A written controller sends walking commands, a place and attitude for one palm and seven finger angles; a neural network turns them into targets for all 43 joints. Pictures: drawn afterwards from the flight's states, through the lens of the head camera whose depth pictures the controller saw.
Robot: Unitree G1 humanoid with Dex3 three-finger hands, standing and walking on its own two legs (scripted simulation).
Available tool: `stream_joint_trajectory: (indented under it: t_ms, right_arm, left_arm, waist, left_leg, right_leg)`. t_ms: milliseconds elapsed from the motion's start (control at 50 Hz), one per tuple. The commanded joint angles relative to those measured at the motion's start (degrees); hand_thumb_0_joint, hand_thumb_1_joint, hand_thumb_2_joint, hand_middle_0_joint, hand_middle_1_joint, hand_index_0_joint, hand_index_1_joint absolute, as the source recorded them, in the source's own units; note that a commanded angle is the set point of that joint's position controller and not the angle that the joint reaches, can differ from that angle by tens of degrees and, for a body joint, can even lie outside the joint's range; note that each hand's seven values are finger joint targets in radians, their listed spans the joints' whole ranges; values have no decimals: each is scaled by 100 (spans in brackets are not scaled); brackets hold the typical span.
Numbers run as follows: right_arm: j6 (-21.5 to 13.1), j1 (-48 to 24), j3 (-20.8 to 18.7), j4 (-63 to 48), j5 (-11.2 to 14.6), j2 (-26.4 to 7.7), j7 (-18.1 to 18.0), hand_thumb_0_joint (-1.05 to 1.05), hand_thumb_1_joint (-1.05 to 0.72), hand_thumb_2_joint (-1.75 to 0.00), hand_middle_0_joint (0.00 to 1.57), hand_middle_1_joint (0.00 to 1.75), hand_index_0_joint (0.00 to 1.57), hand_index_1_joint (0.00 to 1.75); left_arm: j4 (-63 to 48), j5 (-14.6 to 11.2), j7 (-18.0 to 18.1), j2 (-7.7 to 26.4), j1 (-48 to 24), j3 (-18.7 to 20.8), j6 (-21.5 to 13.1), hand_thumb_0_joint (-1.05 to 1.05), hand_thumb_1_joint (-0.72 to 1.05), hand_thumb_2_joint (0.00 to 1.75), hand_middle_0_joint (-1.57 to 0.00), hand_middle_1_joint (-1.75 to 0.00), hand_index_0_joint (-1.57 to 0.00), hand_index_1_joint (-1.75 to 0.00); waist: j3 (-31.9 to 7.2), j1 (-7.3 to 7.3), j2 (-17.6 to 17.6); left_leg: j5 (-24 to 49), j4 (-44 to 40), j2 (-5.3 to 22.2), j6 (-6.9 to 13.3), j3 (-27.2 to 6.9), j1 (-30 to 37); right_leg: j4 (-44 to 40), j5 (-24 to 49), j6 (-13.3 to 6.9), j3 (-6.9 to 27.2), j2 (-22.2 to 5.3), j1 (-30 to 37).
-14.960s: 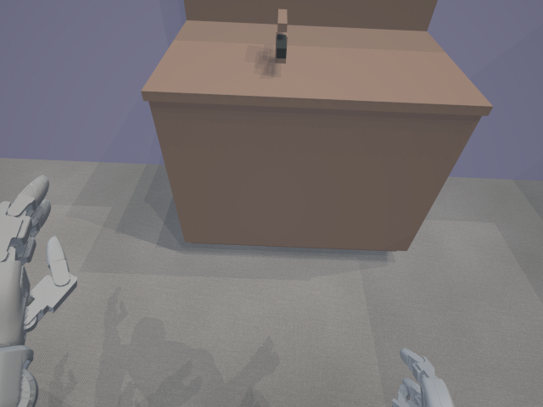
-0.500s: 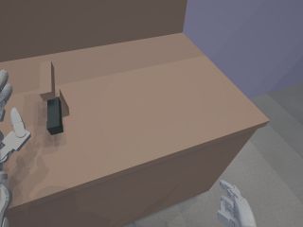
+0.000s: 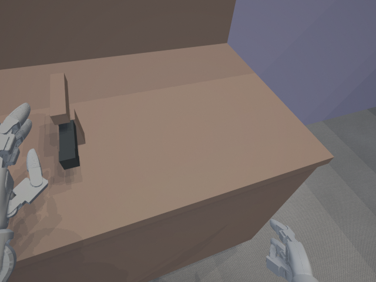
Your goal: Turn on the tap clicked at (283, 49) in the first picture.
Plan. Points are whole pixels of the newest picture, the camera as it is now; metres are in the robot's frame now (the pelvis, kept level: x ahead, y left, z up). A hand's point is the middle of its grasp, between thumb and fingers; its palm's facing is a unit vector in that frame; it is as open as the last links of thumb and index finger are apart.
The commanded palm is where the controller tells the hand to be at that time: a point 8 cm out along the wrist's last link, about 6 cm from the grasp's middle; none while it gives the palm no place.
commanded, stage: come to a stop and stand still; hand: left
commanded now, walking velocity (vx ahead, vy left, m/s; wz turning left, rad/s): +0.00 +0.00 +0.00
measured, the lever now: (69, 158) +0.30 +0.26 +0.10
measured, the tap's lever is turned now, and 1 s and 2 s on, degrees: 0 0 0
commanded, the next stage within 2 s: look again from close up in 0.04 s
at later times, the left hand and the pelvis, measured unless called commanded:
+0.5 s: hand (36, 195) +0.20 +0.25 +0.15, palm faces +0.39 -0.85 -0.34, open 7.4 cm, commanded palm +0.14 +0.28 +0.18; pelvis -0.01 +0.00 +0.00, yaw +1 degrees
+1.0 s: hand (71, 192) +0.21 +0.20 +0.16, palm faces +0.35 -0.86 -0.37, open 7.4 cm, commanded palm +0.15 +0.24 +0.18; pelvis -0.01 -0.04 +0.00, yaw +0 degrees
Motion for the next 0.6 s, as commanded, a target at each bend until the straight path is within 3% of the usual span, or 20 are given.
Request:
stream_joint_trajectory:
  t_ms: [0,20,40,60,120,140,200,220,240,320,340,380,400,420,440,520,540,580]
  right_arm:
    - [-247,-312,-310,-886,26,-793,-63,0,-90,-90,20,30,20,30]
    - [-266,-452,-260,-886,41,-769,-64,0,-90,-90,20,30,20,30]
    - [-256,-395,-258,-873,7,-792,-72,0,-90,-90,20,30,20,30]
    - [-288,-371,-277,-909,13,-776,-63,0,-90,-90,20,30,20,30]
    - [-352,-437,-269,-858,21,-777,-48,0,-90,-90,20,30,20,30]
    - [-329,-364,-260,-838,-14,-787,-51,0,-90,-90,20,30,20,30]
    - [-342,-297,-309,-829,1,-803,-48,0,-90,-90,20,30,20,30]
    - [-334,-395,-281,-798,19,-778,-55,0,-90,-90,20,30,20,30]
    - [-286,-300,-268,-782,-10,-780,-57,0,-90,-90,20,30,20,30]
    - [-277,-367,-280,-808,40,-764,-64,0,-90,-90,20,30,20,30]
    - [-244,-293,-263,-796,9,-790,-61,0,-90,-90,20,30,20,30]
    - [-266,-285,-312,-833,27,-808,-62,0,-90,-90,20,30,20,30]
    - [-271,-284,-306,-847,27,-788,-70,0,-90,-90,20,30,20,30]
    - [-280,-386,-280,-839,55,-778,-69,0,-90,-90,20,30,20,30]
    - [-268,-328,-274,-826,10,-804,-69,0,-90,-90,20,30,20,30]
    - [-321,-397,-286,-826,40,-787,-75,0,-90,-90,20,30,20,30]
    - [-293,-327,-268,-803,2,-780,-81,0,-90,-90,20,30,20,30]
    - [-299,-286,-327,-816,23,-785,-82,0,-90,-90,20,30,20,30]
  left_arm:
    - [-1222,-50,120,802,-473,600,-293,0,90,90,-20,-30,-20,-30]
    - [-1456,-31,145,898,-642,652,-287,0,90,90,-20,-30,-20,-30]
    - [-1380,-42,129,733,-629,468,-292,0,90,90,-20,-30,-20,-30]
    - [-1543,-27,137,779,-676,449,-294,0,90,90,-20,-30,-20,-30]
    - [-1722,29,200,891,-722,550,-275,0,90,90,-20,-30,-20,-30]
    - [-1530,9,188,717,-654,405,-273,0,90,90,-20,-30,-20,-30]
    - [-1452,34,208,768,-640,469,-278,0,90,90,-20,-30,-20,-30]
    - [-1387,46,243,902,-559,659,-250,0,90,90,-20,-30,-20,-30]
    - [-1154,11,210,688,-479,490,-241,0,90,90,-20,-30,-20,-30]
    - [-1084,19,212,769,-393,579,-210,0,90,90,-20,-30,-20,-30]
    - [-982,-4,176,579,-419,377,-211,0,90,90,-20,-30,-20,-30]
    - [-1155,32,177,710,-524,455,-234,0,90,90,-20,-30,-20,-30]
    - [-1167,36,182,729,-502,462,-242,0,90,90,-20,-30,-20,-30]
    - [-1311,45,207,831,-538,560,-227,0,90,90,-20,-30,-20,-30]
    - [-1292,27,178,666,-551,390,-247,0,90,90,-20,-30,-20,-30]
    - [-1483,46,223,908,-513,624,-254,0,90,90,-20,-30,-20,-30]
    - [-1295,6,199,730,-478,484,-253,0,90,90,-20,-30,-20,-30]
    - [-1296,-3,198,801,-567,556,-242,0,90,90,-20,-30,-20,-30]
  waist:
    - [-828,15,425]
    - [-827,21,601]
    - [-813,17,698]
    - [-854,30,735]
    - [-979,41,697]
    - [-947,32,618]
    - [-777,36,670]
    - [-771,49,676]
    - [-707,33,507]
    - [-607,30,497]
    - [-543,14,469]
    - [-554,21,605]
    - [-594,29,479]
    - [-625,31,533]
    - [-660,19,516]
    - [-737,36,578]
    - [-680,26,504]
    - [-635,15,530]
  left_leg:
    - [1466,-648,859,-596,-682,-252]
    - [1542,-707,833,-636,-680,-174]
    - [1403,-764,860,-606,-709,-263]
    - [1342,-729,881,-574,-714,-240]
    - [1338,-663,830,-585,-691,-148]
    - [1185,-692,825,-557,-727,-228]
    - [927,-773,856,-589,-799,-367]
    - [859,-804,843,-595,-759,-384]
    - [779,-832,829,-571,-810,-489]
    - [648,-862,830,-568,-781,-473]
    - [500,-926,819,-548,-818,-605]
    - [343,-999,897,-534,-859,-664]
    - [306,-968,909,-491,-855,-674]
    - [389,-963,854,-514,-820,-610]
    - [432,-964,829,-507,-850,-614]
    - [456,-909,842,-529,-825,-514]
    - [398,-966,851,-518,-874,-540]
    - [500,-979,957,-574,-919,-487]
  right_leg:
    - [3,1127,-217,217,-351,752]
    - [48,1089,-194,159,-300,704]
    - [42,952,-183,106,-299,738]
    - [46,985,-195,142,-321,816]
    - [41,1123,-209,212,-313,866]
    - [-24,1003,-206,178,-330,867]
    - [-21,887,-235,249,-349,879]
    - [-35,843,-212,215,-316,852]
    - [-97,777,-206,170,-312,859]
    - [-174,727,-214,229,-334,778]
    - [-200,590,-199,175,-309,778]
    - [-129,555,-200,190,-318,889]
    - [-147,567,-195,196,-341,928]
    - [-138,618,-187,180,-296,899]
    - [-144,628,-189,149,-282,906]
    - [-124,695,-201,225,-316,912]
    - [-181,601,-191,194,-281,859]
    - [-125,633,-190,224,-266,809]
